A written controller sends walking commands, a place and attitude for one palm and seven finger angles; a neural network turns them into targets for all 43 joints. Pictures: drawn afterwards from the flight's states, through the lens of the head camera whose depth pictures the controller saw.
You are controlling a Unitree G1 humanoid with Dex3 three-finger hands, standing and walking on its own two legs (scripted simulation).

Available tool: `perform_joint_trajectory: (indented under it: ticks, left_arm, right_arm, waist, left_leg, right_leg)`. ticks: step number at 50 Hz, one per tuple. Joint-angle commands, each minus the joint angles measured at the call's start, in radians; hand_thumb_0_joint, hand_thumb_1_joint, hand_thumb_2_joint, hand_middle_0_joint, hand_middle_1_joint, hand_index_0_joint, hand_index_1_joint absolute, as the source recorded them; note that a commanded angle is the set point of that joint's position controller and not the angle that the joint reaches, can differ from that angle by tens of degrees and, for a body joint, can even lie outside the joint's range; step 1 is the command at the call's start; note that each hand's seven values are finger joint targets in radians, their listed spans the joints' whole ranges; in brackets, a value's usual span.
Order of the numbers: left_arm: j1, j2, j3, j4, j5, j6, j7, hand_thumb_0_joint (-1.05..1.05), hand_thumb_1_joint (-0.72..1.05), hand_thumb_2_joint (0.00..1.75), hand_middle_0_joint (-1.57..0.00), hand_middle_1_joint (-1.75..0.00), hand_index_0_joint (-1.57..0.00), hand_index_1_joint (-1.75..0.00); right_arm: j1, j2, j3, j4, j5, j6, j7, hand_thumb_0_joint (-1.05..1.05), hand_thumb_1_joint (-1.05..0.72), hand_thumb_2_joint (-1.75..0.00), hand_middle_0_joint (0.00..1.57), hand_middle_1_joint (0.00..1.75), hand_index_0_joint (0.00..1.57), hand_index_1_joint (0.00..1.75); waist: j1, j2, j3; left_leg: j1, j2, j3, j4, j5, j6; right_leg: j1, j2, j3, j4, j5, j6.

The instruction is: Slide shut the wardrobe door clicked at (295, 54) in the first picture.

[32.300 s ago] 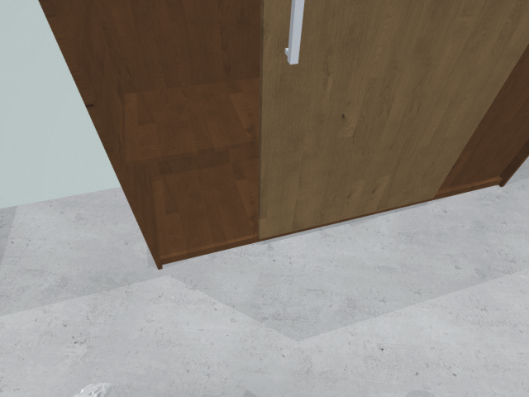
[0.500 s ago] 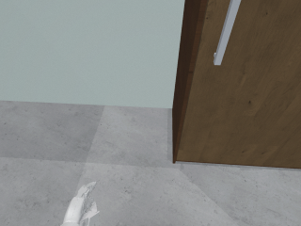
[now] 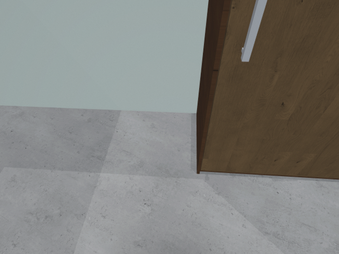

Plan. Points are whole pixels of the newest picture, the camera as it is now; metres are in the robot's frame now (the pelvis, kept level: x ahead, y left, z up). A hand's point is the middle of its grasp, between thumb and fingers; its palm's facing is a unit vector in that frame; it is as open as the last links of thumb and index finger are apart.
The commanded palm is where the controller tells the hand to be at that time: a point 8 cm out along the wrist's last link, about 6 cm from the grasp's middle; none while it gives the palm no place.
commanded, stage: let the arm hang, fingers relaxed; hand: right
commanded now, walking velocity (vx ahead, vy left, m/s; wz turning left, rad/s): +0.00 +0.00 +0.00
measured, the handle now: (257, 6) +0.69 -0.18 +0.26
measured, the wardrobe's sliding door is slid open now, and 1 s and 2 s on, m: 0.00 0.00 0.00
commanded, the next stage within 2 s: look to check the result in 0.76 s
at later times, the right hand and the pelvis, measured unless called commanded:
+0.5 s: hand out of the picture +0.07 -0.25 -0.15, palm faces -0.01 +0.94 -0.34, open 7.4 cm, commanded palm none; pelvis +0.01 -0.01 +0.01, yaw +0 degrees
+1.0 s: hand out of the picture +0.11 -0.24 -0.14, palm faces -0.04 +0.94 -0.33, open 7.4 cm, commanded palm none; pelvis +0.04 +0.00 +0.02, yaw +1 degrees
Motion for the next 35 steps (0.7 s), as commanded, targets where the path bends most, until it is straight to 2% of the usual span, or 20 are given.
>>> perform_joint_trajectory:
  ticks: [1,4,5,8,16,27,35]
  left_arm:
    - [-0.050,0.132,0.036,-0.018,-0.002,-0.033,0.019,0.00,0.90,0.90,-0.20,-0.30,-0.20,-0.30]
    - [-0.018,0.131,0.042,0.034,-0.005,-0.032,0.026,0.00,0.90,0.90,-0.20,-0.30,-0.20,-0.30]
    - [-0.012,0.139,0.045,0.044,-0.008,-0.030,0.028,0.00,0.90,0.90,-0.20,-0.30,-0.20,-0.30]
    - [-0.005,0.141,0.050,0.076,-0.007,-0.028,0.031,0.00,0.90,0.90,-0.20,-0.30,-0.20,-0.30]
    - [-0.039,0.163,0.056,0.106,-0.008,-0.030,0.025,0.00,0.90,0.90,-0.20,-0.30,-0.20,-0.30]
    - [-0.147,0.213,0.052,0.109,-0.007,-0.042,0.014,0.00,0.90,0.90,-0.20,-0.30,-0.20,-0.30]
    - [-0.188,0.240,0.046,0.101,-0.011,-0.052,0.012,0.00,0.90,0.90,-0.20,-0.30,-0.20,-0.30]
  right_arm:
    - [-0.026,-0.215,-0.064,0.011,0.000,-0.070,-0.008,0.00,-0.90,-0.90,0.20,0.30,0.20,0.30]
    - [-0.034,-0.214,-0.063,0.072,0.003,-0.074,-0.009,0.00,-0.90,-0.90,0.20,0.30,0.20,0.30]
    - [-0.033,-0.218,-0.063,0.089,0.003,-0.074,-0.010,0.00,-0.90,-0.90,0.20,0.30,0.20,0.30]
    - [-0.035,-0.213,-0.060,0.131,0.002,-0.071,-0.011,0.00,-0.90,-0.90,0.20,0.30,0.20,0.30]
    - [-0.068,-0.248,-0.059,0.162,-0.001,-0.076,-0.013,0.00,-0.90,-0.90,0.20,0.30,0.20,0.30]
    - [-0.162,-0.295,-0.058,0.139,-0.002,-0.086,-0.010,0.00,-0.90,-0.90,0.20,0.30,0.20,0.30]
    - [-0.188,-0.318,-0.059,0.126,-0.001,-0.096,-0.008,0.00,-0.90,-0.90,0.20,0.30,0.20,0.30]
  waist:
    - [-0.032,-0.167,-0.088]
    - [-0.023,-0.148,-0.064]
    - [-0.024,-0.109,-0.052]
    - [-0.023,-0.080,-0.015]
    - [-0.024,-0.012,-0.006]
    - [-0.026,-0.040,-0.019]
    - [-0.028,-0.043,-0.080]
  left_leg:
    - [0.068,0.090,-0.122,-0.177,-0.008,0.057]
    - [0.050,0.093,-0.118,-0.206,-0.019,0.061]
    - [0.047,0.089,-0.109,-0.214,-0.014,0.060]
    - [0.028,0.088,-0.101,-0.228,-0.038,0.056]
    - [0.025,0.097,-0.101,-0.249,-0.034,0.049]
    - [0.063,0.104,-0.106,-0.254,0.060,0.034]
    - [0.117,0.115,-0.107,-0.260,0.177,0.029]
  right_leg:
    - [0.037,-0.098,0.148,-0.177,-0.077,-0.004]
    - [0.063,-0.102,0.147,-0.188,-0.081,0.000]
    - [0.071,-0.107,0.152,-0.188,-0.070,-0.003]
    - [0.073,-0.113,0.158,-0.214,-0.101,-0.006]
    - [0.106,-0.117,0.151,-0.235,-0.068,-0.008]
    - [0.146,-0.128,0.156,-0.273,0.037,-0.001]
    - [0.204,-0.132,0.143,-0.256,0.188,0.003]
